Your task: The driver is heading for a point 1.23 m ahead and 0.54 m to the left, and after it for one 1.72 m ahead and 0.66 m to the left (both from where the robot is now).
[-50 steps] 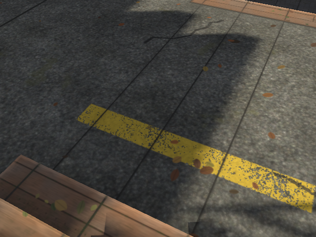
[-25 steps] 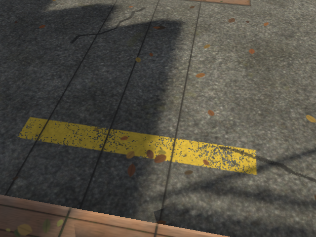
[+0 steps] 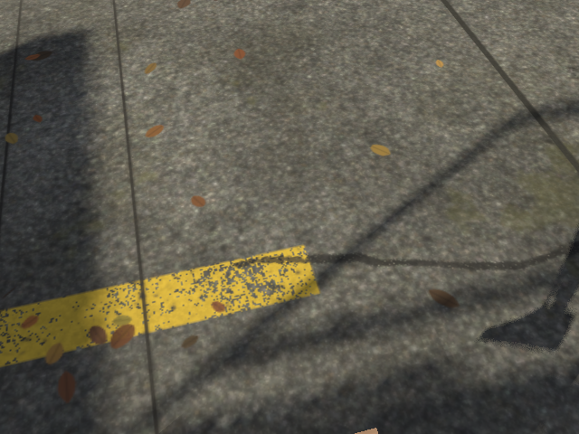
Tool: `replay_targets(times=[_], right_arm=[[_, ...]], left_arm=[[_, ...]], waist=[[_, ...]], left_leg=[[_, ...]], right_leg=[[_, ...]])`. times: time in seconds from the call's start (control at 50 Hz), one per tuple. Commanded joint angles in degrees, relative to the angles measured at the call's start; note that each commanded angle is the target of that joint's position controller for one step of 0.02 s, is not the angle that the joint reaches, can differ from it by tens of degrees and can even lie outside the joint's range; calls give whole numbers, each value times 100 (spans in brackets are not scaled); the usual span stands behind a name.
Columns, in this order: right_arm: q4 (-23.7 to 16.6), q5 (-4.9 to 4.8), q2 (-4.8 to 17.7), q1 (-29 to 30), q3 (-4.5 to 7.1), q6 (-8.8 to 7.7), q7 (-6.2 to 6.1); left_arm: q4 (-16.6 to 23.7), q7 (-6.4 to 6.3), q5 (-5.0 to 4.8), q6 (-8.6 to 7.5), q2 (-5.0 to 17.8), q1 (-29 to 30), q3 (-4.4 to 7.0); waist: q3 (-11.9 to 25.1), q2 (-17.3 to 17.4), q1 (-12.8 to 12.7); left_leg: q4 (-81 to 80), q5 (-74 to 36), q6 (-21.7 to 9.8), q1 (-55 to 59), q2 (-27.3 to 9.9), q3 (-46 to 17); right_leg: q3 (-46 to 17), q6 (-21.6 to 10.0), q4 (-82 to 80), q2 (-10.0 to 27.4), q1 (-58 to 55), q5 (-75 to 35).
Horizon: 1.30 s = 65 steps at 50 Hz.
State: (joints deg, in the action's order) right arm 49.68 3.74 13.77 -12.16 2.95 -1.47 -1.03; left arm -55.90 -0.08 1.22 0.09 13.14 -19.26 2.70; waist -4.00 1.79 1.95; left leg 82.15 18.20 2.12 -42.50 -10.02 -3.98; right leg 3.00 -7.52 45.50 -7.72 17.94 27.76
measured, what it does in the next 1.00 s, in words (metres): goes down, turning left: left foot 0.14 m lower, then right foot 0.14 m lower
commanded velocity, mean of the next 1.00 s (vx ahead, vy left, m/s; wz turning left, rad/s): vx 0.97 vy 0.00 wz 0.69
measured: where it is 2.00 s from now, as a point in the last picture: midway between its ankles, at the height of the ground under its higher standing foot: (58, 211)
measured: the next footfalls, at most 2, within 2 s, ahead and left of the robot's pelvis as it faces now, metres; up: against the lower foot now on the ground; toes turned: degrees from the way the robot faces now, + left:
left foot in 0.32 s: +0.33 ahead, +0.06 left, -0.14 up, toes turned +11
right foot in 0.72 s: +0.80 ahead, +0.02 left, -0.28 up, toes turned +32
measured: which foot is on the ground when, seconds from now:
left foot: up 0.00-0.30, down 0.32-0.72, up 0.74-1.00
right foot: down 0.00-0.30, up 0.32-0.70, down 0.72-1.00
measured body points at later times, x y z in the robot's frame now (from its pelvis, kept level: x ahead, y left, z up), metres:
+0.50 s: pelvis +0.39 +0.06 -0.14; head +0.40 +0.05 +0.31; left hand +0.47 +0.32 -0.26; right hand +0.39 -0.21 -0.29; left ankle +0.29 +0.05 -0.84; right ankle +0.52 -0.10 -0.79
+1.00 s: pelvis +0.82 +0.18 -0.26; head +0.83 +0.21 +0.19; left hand +0.56 +0.29 -0.40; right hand +1.17 +0.19 -0.31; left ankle +0.89 +0.36 -0.91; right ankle +0.76 +0.00 -0.98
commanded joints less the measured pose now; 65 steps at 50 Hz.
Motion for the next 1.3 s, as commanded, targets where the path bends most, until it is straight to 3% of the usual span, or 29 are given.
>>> replay_targets(times=[0.02, 0.1, 0.18, 0.26, 0.28, 0.3, 0.32, 0.36, 0.38, 0.4, 0.46, 0.48, 0.54, 0.66, 0.7, 0.72, 0.74, 0.76, 0.78, 0.82, 0.86, 1.04, 1.1, 1.12, 1.14, 1.16, 1.18, 1.22, 1.3], right_arm=[[145, 1, 669, -803, 155, 126, 44], [-186, -247, 344, 794, 128, -134, 315], [-175, -345, 135, 1370, 89, -123, 473], [-28, -131, 223, 627, 162, -61, 320], [272, -129, 457, -692, 278, -28, 278], [721, -197, 817, -2403, 465, 7, 284], [850, -359, 823, -2586, 458, 36, 343], [721, -476, 927, -2135, 302, -88, 321], [673, -306, 1310, -1857, 442, -71, 118], [564, -270, 894, -1328, 368, -93, 105], [387, -423, 768, -804, 182, -382, -66], [466, -229, 1126, -837, 317, -416, -79], [494, -463, 545, -822, 188, -555, 66], [759, -44, 737, -1705, 165, -317, 73], [589, -163, 970, -998, 225, -304, 97], [425, -399, 217, -790, 67, -366, 82], [138, -618, -60, -1568, -36, -382, -138], [-12, -689, 251, -1786, -42, -287, -243], [-105, -343, 474, -780, -45, -208, -195], [-455, -129, 609, 703, 120, -156, 156], [-876, -182, 46, 918, -46, 8, 446], [-1283, -287, 284, 1831, -234, 11, 580], [-650, -184, 992, -433, 47, 61, 465], [-254, -240, 1288, -1534, 242, 43, 360], [-191, -419, 1568, -1142, 394, 99, 208], [-438, -228, 2125, -900, 416, 135, 174], [-564, -127, 1983, -1230, 452, 190, 40], [-466, -169, 1200, -505, 283, 21, -51], [-299, -312, 913, -383, 123, -455, 34]], left_arm=[[348, 12, 30, -413, 1028, 123, 241], [146, -61, -212, -612, 276, -138, -2], [-54, -121, 85, -612, 435, -702, 23], [-311, -244, 202, -548, 664, -1051, 51], [-313, -274, 252, -493, 854, -889, 75], [-192, -301, 278, -455, 919, -177, 110], [109, -297, 325, -466, 657, 732, 141], [956, -186, 261, -580, 299, 285, -55], [1027, -147, 203, -626, 483, 333, -57], [802, -147, 352, -526, 875, 729, 88], [1107, -57, 273, -331, 638, 1706, -2], [855, 24, 365, -333, 547, 1547, -37], [849, 198, 130, -553, 191, 1387, -92], [1279, -11, -115, -669, 507, 1595, -10], [609, -100, -151, -649, 1064, -725, 289], [378, -92, 145, -616, 1126, -1366, 309], [486, 32, 341, -607, 1122, -1543, 251], [482, 1, 301, -614, 1585, -1354, 449], [601, -19, 222, -631, 804, -811, 340], [375, -58, 261, -765, 134, -388, 88], [-3, -141, 23, -883, 47, -336, 30], [28, -196, 5, -702, 700, -791, 85], [320, -338, 62, -520, 1375, -393, 222], [453, -269, 93, -457, 1436, -38, 270], [715, -127, 219, -490, 947, 223, 191], [1383, -112, 98, -601, 671, -230, 90], [1653, -79, 13, -756, 843, 288, 41], [1383, -58, 64, -689, 908, 213, 24], [1361, 136, 172, -271, 474, 329, -98]], waist=[[75, -667, 206], [-212, -378, -204], [-637, -393, -608], [-607, -253, -412], [-97, -441, 319], [451, 42, 1454], [191, 813, 1702], [1232, -136, 334], [1280, 111, 306], [259, -943, 51], [-877, -832, -381], [-600, -485, -339], [65, -335, -144], [-31, -69, 85], [1013, -326, -1208], [1083, -538, -1286], [1802, -990, -763], [2650, -2025, -828], [1988, -1124, -936], [-146, -75, -817], [-517, -524, -157], [-153, -526, -61], [1008, -816, 1160], [1394, -389, 1615], [1129, 747, 1067], [2011, 847, 346], [2156, 317, 649], [542, -683, -43], [-191, -680, -547]], left_leg=[[-1190, -1512, -38, -390, -23, 81], [-4055, -4944, -524, 797, 436, 242], [-4082, -4828, -825, 1394, 1150, 519], [-4536, -2266, -1105, 2404, 1683, 1830], [-4503, -1345, -1256, 3638, 1727, 1794], [-4978, -1677, -1818, 5167, 1240, 1065], [-6050, -1713, -2112, 5493, 713, -84], [-4382, -5387, -2668, 7433, -339, -2306], [-5717, -2012, -3443, 6881, -1085, -4009], [-6125, -117, -2969, 5673, -763, -3797], [-6215, -1034, -2517, 1942, 289, -2812], [-6055, -2378, -2295, 1743, 515, -2321], [-5089, -1476, -1521, 1048, 1517, -1385], [-2806, -2220, -1449, 2972, 1591, -2067], [-247, -2501, -1361, 2050, 1651, -1610], [1720, 1627, -1291, 233, 1962, -1145], [2804, 2263, -1290, -810, 1526, -724], [3632, 1836, -1081, -1736, 1483, -4], [2472, 827, -1181, -2168, 817, -120], [1286, 17, -1095, -1862, 528, -208], [-161, -346, -823, -758, 187, -313], [-3671, -1842, -1280, 1209, 1255, 1745], [-4025, -1125, -1651, 3983, 1654, 1400], [-4696, -1261, -1988, 5507, 1429, 786], [-4489, -1467, -2143, 6289, 839, -257], [-4816, -2199, -3071, 7396, -266, -2580], [-6165, -301, -3221, 7231, -577, -3777], [-6878, -114, -2551, 5058, -376, -2785], [-7305, -1767, -2004, 2678, 373, -1048]], right_leg=[[-2590, -953, -2265, 1869, -49, -2156], [-1266, -271, -1885, 1246, 473, -796], [-795, 41, -1447, 1426, 212, -1340], [-61, 182, 550, 1471, -654, -5365], [-50, 147, 2123, 1681, -357, -6811], [125, 332, 5082, 1426, 574, -6023], [403, 397, 7468, 411, 1939, -563], [-760, 451, 6218, 700, 4443, 580], [-930, 606, 5556, 728, 4763, 793], [-998, 623, 4808, 1123, 4646, 808], [-879, 1210, 1291, 1262, 2389, -705], [-454, 1121, 1203, 1178, 1521, -1944], [-314, 767, -816, 896, -409, -5754], [-623, 790, -2562, 650, -447, -4088], [-891, 718, -2665, 1090, -3091, -4257], [-1248, 542, -1627, 1847, -4416, -4426], [-2213, 510, 17, 3120, -5467, -6400], [-4134, -633, -995, 4039, -5642, -3531], [-4562, -817, -2460, 3711, -4520, 1237], [-3202, -180, -2919, 2853, -2196, 141], [-1931, 139, -3382, 2565, -482, -1319], [1163, 935, -3216, 1790, -1758, -8023], [963, 924, -6, 2209, -1299, -9254], [971, 870, 2239, 1847, -269, -6528], [857, 847, 4284, 808, 1670, -416], [-144, 926, 5342, 886, 3089, 290], [-708, 925, 5096, 866, 3606, -103], [-545, 833, 3794, 1440, 3185, -768], [-379, 895, 2227, 1832, 1954, -964]])
Velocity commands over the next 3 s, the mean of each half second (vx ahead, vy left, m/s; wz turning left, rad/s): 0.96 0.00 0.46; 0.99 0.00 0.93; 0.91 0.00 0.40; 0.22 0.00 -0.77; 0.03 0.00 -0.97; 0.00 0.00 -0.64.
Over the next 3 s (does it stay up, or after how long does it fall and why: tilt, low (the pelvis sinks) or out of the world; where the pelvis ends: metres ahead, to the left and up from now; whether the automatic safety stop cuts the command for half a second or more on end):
stays up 1.32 0.79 -0.24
